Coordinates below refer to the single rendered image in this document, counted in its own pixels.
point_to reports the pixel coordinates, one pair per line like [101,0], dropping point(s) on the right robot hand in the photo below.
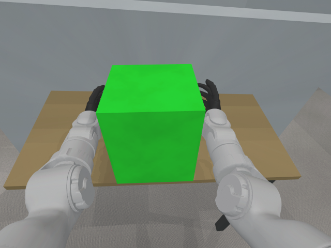
[212,96]

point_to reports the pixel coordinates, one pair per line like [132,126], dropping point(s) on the table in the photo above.
[255,134]

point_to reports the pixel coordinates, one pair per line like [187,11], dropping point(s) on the left robot hand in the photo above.
[94,99]

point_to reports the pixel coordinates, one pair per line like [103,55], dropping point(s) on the left robot upper arm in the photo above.
[55,198]

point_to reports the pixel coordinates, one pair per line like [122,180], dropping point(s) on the right robot forearm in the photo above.
[224,149]

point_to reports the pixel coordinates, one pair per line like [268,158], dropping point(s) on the right robot upper arm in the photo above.
[252,206]

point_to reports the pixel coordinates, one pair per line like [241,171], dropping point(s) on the left robot forearm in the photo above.
[80,144]

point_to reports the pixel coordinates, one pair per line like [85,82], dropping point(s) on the carton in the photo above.
[151,118]

